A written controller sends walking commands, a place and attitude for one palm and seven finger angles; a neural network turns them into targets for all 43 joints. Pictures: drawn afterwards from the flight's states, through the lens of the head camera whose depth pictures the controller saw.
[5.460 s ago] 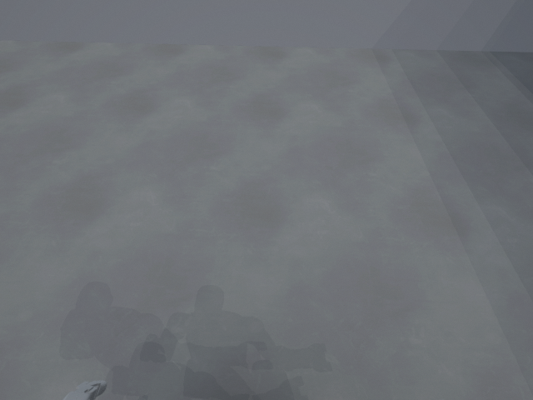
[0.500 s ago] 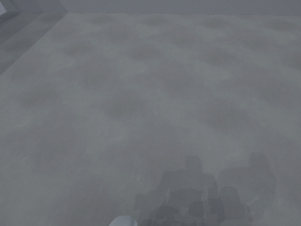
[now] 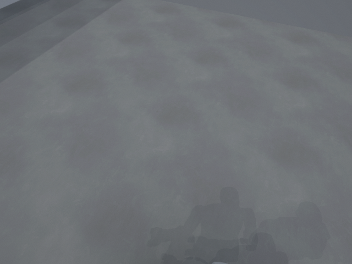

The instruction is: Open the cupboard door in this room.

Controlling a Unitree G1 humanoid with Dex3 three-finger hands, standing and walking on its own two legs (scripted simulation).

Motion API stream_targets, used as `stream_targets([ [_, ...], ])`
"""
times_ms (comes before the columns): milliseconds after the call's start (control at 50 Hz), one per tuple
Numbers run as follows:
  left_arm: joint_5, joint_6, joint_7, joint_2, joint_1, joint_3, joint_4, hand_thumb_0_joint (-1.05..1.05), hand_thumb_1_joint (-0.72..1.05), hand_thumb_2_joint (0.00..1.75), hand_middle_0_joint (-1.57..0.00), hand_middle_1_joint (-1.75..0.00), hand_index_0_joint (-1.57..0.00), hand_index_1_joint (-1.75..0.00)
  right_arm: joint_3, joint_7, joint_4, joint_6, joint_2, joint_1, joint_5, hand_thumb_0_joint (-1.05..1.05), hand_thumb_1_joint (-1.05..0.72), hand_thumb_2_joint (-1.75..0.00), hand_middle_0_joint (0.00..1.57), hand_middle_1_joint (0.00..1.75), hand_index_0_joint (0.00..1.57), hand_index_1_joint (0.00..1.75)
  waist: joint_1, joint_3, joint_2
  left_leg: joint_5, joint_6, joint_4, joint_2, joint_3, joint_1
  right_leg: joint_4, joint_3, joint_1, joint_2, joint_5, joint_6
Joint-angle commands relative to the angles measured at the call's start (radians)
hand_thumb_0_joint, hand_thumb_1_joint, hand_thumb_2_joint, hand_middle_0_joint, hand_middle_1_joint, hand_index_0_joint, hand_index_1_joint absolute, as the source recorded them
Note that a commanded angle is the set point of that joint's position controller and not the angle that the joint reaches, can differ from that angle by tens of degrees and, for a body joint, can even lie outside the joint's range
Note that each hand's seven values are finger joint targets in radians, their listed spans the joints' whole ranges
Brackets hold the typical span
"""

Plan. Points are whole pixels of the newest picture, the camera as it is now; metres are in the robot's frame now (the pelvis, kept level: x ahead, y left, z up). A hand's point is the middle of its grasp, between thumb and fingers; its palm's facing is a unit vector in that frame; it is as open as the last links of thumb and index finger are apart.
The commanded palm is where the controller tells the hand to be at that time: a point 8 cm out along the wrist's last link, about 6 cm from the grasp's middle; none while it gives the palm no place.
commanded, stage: turn or walk to find it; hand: left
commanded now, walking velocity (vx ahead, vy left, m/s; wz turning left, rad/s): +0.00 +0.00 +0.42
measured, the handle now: out of the picture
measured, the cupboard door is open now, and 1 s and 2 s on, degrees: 0 0 0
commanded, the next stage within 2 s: none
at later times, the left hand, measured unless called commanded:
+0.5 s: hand out of the picture -0.02 +0.17 -0.17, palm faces +0.26 -0.94 -0.24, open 7.4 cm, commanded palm none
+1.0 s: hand out of the picture -0.04 +0.22 -0.16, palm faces +0.43 -0.86 -0.26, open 7.4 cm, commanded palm none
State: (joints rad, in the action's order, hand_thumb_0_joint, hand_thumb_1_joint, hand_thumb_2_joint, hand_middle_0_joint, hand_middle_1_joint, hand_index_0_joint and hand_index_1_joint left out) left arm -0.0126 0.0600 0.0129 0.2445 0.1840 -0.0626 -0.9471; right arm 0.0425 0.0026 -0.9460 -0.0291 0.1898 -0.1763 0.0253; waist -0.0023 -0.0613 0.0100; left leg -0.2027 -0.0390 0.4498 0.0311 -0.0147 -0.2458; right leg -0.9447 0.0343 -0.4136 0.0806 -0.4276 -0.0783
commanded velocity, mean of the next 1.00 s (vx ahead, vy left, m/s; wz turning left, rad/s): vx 0.00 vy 0.00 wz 0.42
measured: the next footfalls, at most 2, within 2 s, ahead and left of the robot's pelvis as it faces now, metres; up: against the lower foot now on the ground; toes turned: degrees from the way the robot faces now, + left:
right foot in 0.14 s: +0.03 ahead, -0.14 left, +0.00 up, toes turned +0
left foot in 0.58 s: -0.04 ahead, +0.11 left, +0.00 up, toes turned +21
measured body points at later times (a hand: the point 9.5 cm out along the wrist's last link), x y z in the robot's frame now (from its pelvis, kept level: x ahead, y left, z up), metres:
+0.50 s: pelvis -0.03 -0.03 +0.00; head +0.01 -0.03 +0.44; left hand -0.04 +0.22 -0.15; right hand +0.08 -0.27 -0.16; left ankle -0.08 +0.11 -0.70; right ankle -0.01 -0.14 -0.74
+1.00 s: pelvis -0.05 -0.01 +0.00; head -0.02 +0.00 +0.45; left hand -0.07 +0.27 -0.14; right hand +0.11 -0.20 -0.15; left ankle -0.07 +0.10 -0.74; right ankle +0.00 -0.14 -0.70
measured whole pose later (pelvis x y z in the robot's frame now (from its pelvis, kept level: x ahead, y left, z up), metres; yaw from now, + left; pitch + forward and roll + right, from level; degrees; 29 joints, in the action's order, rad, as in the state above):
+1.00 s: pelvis -0.05 -0.01 +0.00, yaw +25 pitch +0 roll +0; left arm -0.01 0.05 0.02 0.22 0.15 -0.05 -0.92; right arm 0.05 0.00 -0.95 -0.03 0.19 -0.20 0.03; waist -0.03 -0.06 -0.01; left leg -0.20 -0.03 0.46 0.05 -0.06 -0.26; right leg -0.82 0.03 -0.37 0.06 -0.43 -0.08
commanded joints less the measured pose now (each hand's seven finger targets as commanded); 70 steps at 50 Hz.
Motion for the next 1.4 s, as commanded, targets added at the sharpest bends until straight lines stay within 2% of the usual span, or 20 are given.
stream_targets([
  [0,0.001,-0.030,0.005,0.046,-0.008,-0.009,0.097,0.00,0.90,0.90,-0.20,-0.30,-0.20,-0.30,0.060,-0.013,0.057,0.009,0.219,-0.035,0.002,0.00,-0.90,-0.90,0.20,0.30,0.20,0.30,-0.028,0.090,-0.154,0.259,-0.135,-0.117,-0.256,-0.283,0.077,0.149,0.003,0.021,-0.024,-0.021,0.007],
  [80,0.005,-0.046,0.011,0.060,0.080,-0.013,0.082,0.00,0.90,0.90,-0.20,-0.30,-0.20,-0.30,0.064,-0.008,0.072,0.004,0.207,-0.015,-0.004,0.00,-0.90,-0.90,0.20,0.30,0.20,0.30,0.016,0.124,-0.139,0.249,-0.086,-0.032,-0.197,-0.286,-0.022,0.460,0.018,0.232,-0.048,0.149,0.021],
  [100,0.001,-0.055,0.016,0.091,0.112,-0.020,0.076,0.00,0.90,0.90,-0.20,-0.30,-0.20,-0.30,0.062,-0.004,0.075,0.005,0.178,-0.011,-0.011,0.00,-0.90,-0.90,0.20,0.30,0.20,0.30,0.034,0.136,-0.063,0.145,-0.038,0.042,-0.148,-0.249,-0.118,0.584,-0.028,0.354,0.009,0.219,0.034],
  [120,-0.015,-0.066,0.024,0.178,0.132,-0.036,0.078,0.00,0.90,0.90,-0.20,-0.30,-0.20,-0.30,0.053,0.004,0.092,0.005,0.113,-0.027,-0.020,0.00,-0.90,-0.90,0.20,0.30,0.20,0.30,0.040,0.133,0.185,-0.112,0.037,0.235,-0.018,-0.109,-0.310,0.672,-0.266,0.465,0.240,0.233,0.108],
  [140,-0.015,-0.061,0.022,0.220,0.115,-0.037,0.096,0.00,0.90,0.90,-0.20,-0.30,-0.20,-0.30,0.056,0.003,0.116,0.000,0.115,-0.002,-0.010,0.00,-0.90,-0.90,0.20,0.30,0.20,0.30,0.049,0.091,0.260,-0.357,0.064,0.447,0.030,-0.043,-0.339,0.695,-0.357,0.334,0.398,0.288,0.207],
  [240,-0.007,-0.072,0.021,0.098,-0.029,-0.012,0.125,0.00,0.90,0.90,-0.20,-0.30,-0.20,-0.30,0.062,0.017,0.031,-0.027,0.123,-0.061,-0.001,0.00,-0.90,-0.90,0.20,0.30,0.20,0.30,-0.026,0.011,0.135,-0.154,0.093,0.769,-0.048,-0.036,-0.322,0.646,-0.069,0.213,0.221,0.389,0.176],
  [440,-0.021,-0.064,0.020,0.163,0.120,-0.030,0.046,0.00,0.90,0.90,-0.20,-0.30,-0.20,-0.30,0.031,0.013,0.047,-0.017,0.095,0.068,-0.014,0.00,-0.90,-0.90,0.20,0.30,0.20,0.30,0.056,0.066,0.183,-0.268,0.104,0.383,-0.060,0.073,-0.203,0.550,-0.005,0.347,0.270,0.644,0.218],
  [520,-0.013,-0.053,0.016,0.174,0.084,-0.038,0.033,0.00,0.90,0.90,-0.20,-0.30,-0.20,-0.30,0.029,0.009,0.036,0.001,0.109,-0.009,-0.016,0.00,-0.90,-0.90,0.20,0.30,0.20,0.30,0.008,0.111,0.166,-0.093,0.080,0.070,-0.049,0.112,-0.010,0.421,0.071,0.303,0.254,0.614,0.150],
  [540,-0.003,-0.047,0.014,0.157,0.085,-0.036,0.041,0.00,0.90,0.90,-0.20,-0.30,-0.20,-0.30,0.037,0.010,0.027,0.010,0.148,-0.050,-0.012,0.00,-0.90,-0.90,0.20,0.30,0.20,0.30,-0.018,0.135,0.071,0.055,0.062,-0.051,-0.087,0.076,0.124,0.314,0.112,0.204,0.226,0.508,0.100],
  [560,0.004,-0.039,0.007,0.100,0.107,-0.029,0.069,0.00,0.90,0.90,-0.20,-0.30,-0.20,-0.30,0.059,0.007,0.034,0.019,0.252,-0.076,-0.004,0.00,-0.90,-0.90,0.20,0.30,0.20,0.30,-0.028,0.155,-0.213,0.328,-0.037,-0.085,-0.314,-0.231,0.270,0.124,0.163,-0.044,0.101,0.123,0.022],
  [580,-0.004,-0.034,0.007,0.064,0.052,-0.008,0.105,0.00,0.90,0.90,-0.20,-0.30,-0.20,-0.30,0.070,0.003,0.027,0.011,0.310,-0.129,-0.007,0.00,-0.90,-0.90,0.20,0.30,0.20,0.30,-0.059,0.140,-0.303,0.508,-0.147,-0.113,-0.450,-0.334,0.228,-0.038,0.110,-0.119,0.042,-0.241,0.003],
  [620,-0.005,-0.019,0.013,0.081,-0.037,-0.015,0.096,0.00,0.90,0.90,-0.20,-0.30,-0.20,-0.30,0.062,-0.020,0.018,0.014,0.266,-0.100,-0.005,0.00,-0.90,-0.90,0.20,0.30,0.20,0.30,-0.058,0.095,-0.255,0.378,-0.142,-0.120,-0.381,-0.306,0.140,-0.181,-0.009,-0.155,0.046,-0.144,0.012],
  [700,-0.005,-0.026,-0.003,0.081,0.034,-0.019,0.044,0.00,0.90,0.90,-0.20,-0.30,-0.20,-0.30,0.040,-0.022,0.049,0.029,0.206,-0.013,-0.009,0.00,-0.90,-0.90,0.20,0.30,0.20,0.30,-0.004,0.087,-0.141,0.435,-0.097,-0.123,-0.259,-0.158,0.146,-0.189,-0.009,-0.123,0.036,0.039,-0.004],
  [920,0.001,-0.030,0.005,0.054,-0.042,-0.009,0.104,0.00,0.90,0.90,-0.20,-0.30,-0.20,-0.30,0.058,-0.015,0.053,0.013,0.212,-0.059,0.001,0.00,-0.90,-0.90,0.20,0.30,0.20,0.30,-0.036,0.084,-0.159,0.322,-0.139,-0.111,-0.257,-0.299,0.106,0.120,-0.011,-0.013,-0.020,-0.023,0.000],
  [1000,0.007,-0.043,0.012,0.056,0.051,-0.011,0.091,0.00,0.90,0.90,-0.20,-0.30,-0.20,-0.30,0.064,-0.011,0.065,0.007,0.208,-0.025,-0.001,0.00,-0.90,-0.90,0.20,0.30,0.20,0.30,0.011,0.113,-0.153,0.304,-0.103,-0.043,-0.209,-0.314,-0.007,0.389,0.007,0.194,-0.052,0.118,0.018],
  [1020,0.005,-0.052,0.015,0.077,0.091,-0.014,0.083,0.00,0.90,0.90,-0.20,-0.30,-0.20,-0.30,0.064,-0.008,0.070,0.007,0.192,-0.019,-0.009,0.00,-0.90,-0.90,0.20,0.30,0.20,0.30,0.032,0.126,-0.108,0.232,-0.064,0.011,-0.171,-0.293,-0.075,0.535,-0.004,0.304,-0.032,0.219,0.021],
  [1060,-0.018,-0.067,0.024,0.216,0.113,-0.039,0.092,0.00,0.90,0.90,-0.20,-0.30,-0.20,-0.30,0.047,0.001,0.109,0.009,0.092,-0.032,-0.016,0.00,-0.90,-0.90,0.20,0.30,0.20,0.30,0.046,0.107,0.295,-0.329,0.064,0.373,0.052,-0.043,-0.365,0.691,-0.387,0.424,0.365,0.269,0.180],
  [1080,-0.006,-0.064,0.025,0.205,0.087,-0.040,0.112,0.00,0.90,0.90,-0.20,-0.30,-0.20,-0.30,0.063,-0.003,0.101,-0.008,0.146,-0.026,-0.001,0.00,-0.90,-0.90,0.20,0.30,0.20,0.30,0.046,0.099,0.251,-0.362,0.060,0.550,0.008,-0.092,-0.332,0.711,-0.370,0.286,0.400,0.221,0.233],
  [1160,-0.006,-0.069,0.022,0.102,-0.060,-0.014,0.134,0.00,0.90,0.90,-0.20,-0.30,-0.20,-0.30,0.063,0.016,0.031,-0.029,0.123,-0.084,0.001,0.00,-0.90,-0.90,0.20,0.30,0.20,0.30,-0.036,0.004,0.125,-0.154,0.086,0.778,-0.045,-0.043,-0.316,0.667,-0.088,0.177,0.223,0.282,0.180],
  [1380,-0.019,-0.063,0.018,0.169,0.116,-0.032,0.042,0.00,0.90,0.90,-0.20,-0.30,-0.20,-0.30,0.030,0.012,0.045,-0.015,0.093,0.050,-0.016,0.00,-0.90,-0.90,0.20,0.30,0.20,0.30,0.053,0.072,0.190,-0.260,0.102,0.371,-0.057,0.077,-0.188,0.543,0.003,0.345,0.273,0.662,0.218],
])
